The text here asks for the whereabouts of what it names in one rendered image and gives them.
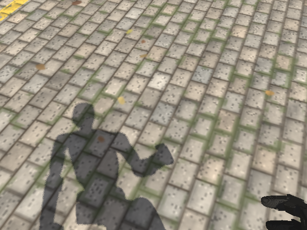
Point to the right robot hand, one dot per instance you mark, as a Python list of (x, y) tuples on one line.
[(292, 205)]

